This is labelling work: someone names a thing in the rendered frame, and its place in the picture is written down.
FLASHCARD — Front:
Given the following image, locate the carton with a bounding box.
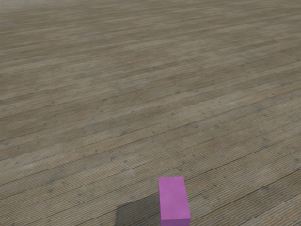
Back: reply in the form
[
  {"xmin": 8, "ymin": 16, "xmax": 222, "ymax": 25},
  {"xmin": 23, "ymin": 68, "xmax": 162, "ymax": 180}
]
[{"xmin": 158, "ymin": 176, "xmax": 191, "ymax": 226}]

